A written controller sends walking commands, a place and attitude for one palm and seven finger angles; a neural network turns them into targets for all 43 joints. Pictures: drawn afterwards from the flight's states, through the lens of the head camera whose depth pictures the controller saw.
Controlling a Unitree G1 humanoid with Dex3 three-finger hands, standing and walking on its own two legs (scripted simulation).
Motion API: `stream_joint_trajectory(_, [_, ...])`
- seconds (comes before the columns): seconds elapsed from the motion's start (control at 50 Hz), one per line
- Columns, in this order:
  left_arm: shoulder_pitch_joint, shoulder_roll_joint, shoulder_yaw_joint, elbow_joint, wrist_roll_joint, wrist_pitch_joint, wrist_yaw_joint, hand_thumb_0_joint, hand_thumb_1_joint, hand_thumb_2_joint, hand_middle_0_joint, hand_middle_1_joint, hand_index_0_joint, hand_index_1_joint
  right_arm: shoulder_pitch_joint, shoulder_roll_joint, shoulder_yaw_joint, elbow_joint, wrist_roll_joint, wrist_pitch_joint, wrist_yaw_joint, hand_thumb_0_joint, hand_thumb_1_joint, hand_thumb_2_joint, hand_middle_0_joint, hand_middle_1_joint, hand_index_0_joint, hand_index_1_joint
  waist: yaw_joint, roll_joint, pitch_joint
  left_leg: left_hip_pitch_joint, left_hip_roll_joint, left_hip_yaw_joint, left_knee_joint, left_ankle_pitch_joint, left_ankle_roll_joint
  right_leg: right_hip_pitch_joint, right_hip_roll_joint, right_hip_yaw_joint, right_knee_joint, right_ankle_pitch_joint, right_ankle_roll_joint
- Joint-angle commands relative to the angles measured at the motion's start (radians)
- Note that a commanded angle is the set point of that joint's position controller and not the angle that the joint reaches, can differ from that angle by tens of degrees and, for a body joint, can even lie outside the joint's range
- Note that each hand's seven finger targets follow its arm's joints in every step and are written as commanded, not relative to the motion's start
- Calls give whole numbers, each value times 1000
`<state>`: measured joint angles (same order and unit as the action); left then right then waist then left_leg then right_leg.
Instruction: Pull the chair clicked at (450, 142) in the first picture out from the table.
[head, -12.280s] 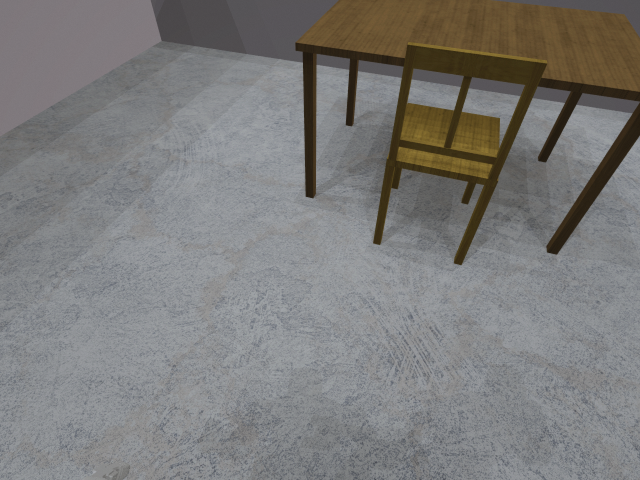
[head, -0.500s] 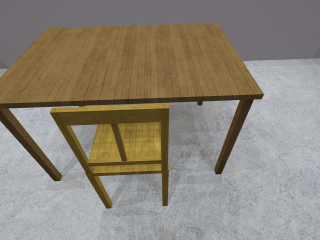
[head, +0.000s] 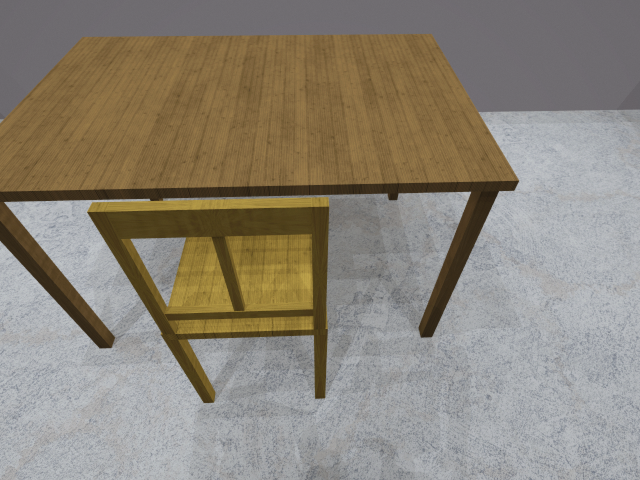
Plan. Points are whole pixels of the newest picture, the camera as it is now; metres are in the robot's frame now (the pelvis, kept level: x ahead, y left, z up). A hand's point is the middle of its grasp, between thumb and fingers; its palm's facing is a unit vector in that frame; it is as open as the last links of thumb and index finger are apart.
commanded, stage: look again from close up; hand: left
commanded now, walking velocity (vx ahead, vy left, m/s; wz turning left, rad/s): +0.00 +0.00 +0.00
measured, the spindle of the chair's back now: (230, 274) +0.49 +0.21 -0.12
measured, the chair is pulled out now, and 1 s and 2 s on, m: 0.00 0.00 0.00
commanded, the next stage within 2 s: none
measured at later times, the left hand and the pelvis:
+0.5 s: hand out of the picture -0.02 +0.15 -0.18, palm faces +0.05 -0.98 -0.17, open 7.4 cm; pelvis +0.00 -0.01 +0.00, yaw +0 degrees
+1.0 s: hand out of the picture -0.02 +0.14 -0.18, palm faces +0.06 -0.99 -0.16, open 7.4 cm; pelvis +0.00 -0.01 +0.00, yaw +1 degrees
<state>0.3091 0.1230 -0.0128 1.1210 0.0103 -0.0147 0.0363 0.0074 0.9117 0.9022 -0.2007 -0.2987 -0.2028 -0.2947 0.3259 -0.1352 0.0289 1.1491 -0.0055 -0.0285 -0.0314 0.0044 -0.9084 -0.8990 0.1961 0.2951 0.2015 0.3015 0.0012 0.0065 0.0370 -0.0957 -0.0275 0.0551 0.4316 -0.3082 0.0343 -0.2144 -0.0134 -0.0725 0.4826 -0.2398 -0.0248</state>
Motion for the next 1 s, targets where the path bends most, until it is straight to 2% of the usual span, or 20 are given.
stream_joint_trajectory(0.0, [61,95,13,-23,-5,-16,3,0,900,900,-200,-300,-200,-300,64,-68,-12,-11,-3,-10,-8,0,-900,-900,200,300,200,300,1,7,53,-122,118,-106,-106,131,7,44,-101,128,-86,136,-29])
stream_joint_trajectory(0.08, [74,85,12,-18,-5,-19,4,0,900,900,-200,-300,-200,-300,69,-64,-12,-5,-2,-12,-8,0,-900,-900,200,300,200,300,2,-17,38,-118,115,-102,-98,136,6,53,-108,131,-90,152,-29])
stream_joint_trajectory(0.12, [71,83,11,-15,-4,-17,4,0,900,900,-200,-300,-200,-300,68,-64,-12,-4,-3,-10,-8,0,-900,-900,200,300,200,300,1,-4,58,-122,116,-103,-102,136,5,40,-104,127,-91,146,-29])
stream_joint_trajectory(0.24, [79,78,12,-16,-3,-18,5,0,900,900,-200,-300,-200,-300,71,-54,-13,2,-2,-10,-9,0,-900,-900,200,300,200,300,3,-17,66,-129,113,-103,-100,137,3,40,-106,129,-97,149,-28])
stream_joint_trajectory(0.28, [81,77,11,-15,-4,-18,5,0,900,900,-200,-300,-200,-300,71,-52,-12,4,-2,-10,-9,0,-900,-900,200,300,200,300,3,0,63,-125,115,-104,-102,143,4,40,-104,129,-97,151,-29])
stream_joint_trajectory(0.38, [84,76,12,-17,-3,-19,6,0,900,900,-200,-300,-200,-300,74,-50,-14,4,-2,-10,-9,0,-900,-900,200,300,200,300,4,-17,56,-125,115,-104,-100,146,4,48,-105,125,-98,157,-27])
stream_joint_trajectory(0.42, [84,74,12,-20,-3,-17,5,0,900,900,-200,-300,-200,-300,70,-50,-12,3,-2,-9,-9,0,-900,-900,200,300,200,300,7,-3,73,-137,115,-105,-104,132,4,39,-101,121,-102,133,-25])
stream_joint_trajectory(0.58, [90,72,14,-20,-4,-19,5,0,900,900,-200,-300,-200,-300,78,-46,-13,6,-2,-10,-10,0,-900,-900,200,300,200,300,5,-15,48,-124,115,-105,-101,146,3,55,-104,124,-102,158,-28])
stream_joint_trajectory(0.7, [90,70,16,-21,-3,-16,4,0,900,900,-200,-300,-200,-300,81,-37,-13,8,-2,-8,-11,0,-900,-900,200,300,200,300,6,0,77,-137,117,-107,-113,131,3,40,-97,118,-108,129,-29])
stream_joint_trajectory(0.98, [102,62,17,-20,-4,-19,5,0,900,900,-200,-300,-200,-300,94,-33,-12,11,-2,-11,-12,0,-900,-900,200,300,200,300,7,-8,53,-132,114,-108,-106,147,2,56,-100,121,-105,150,-31])
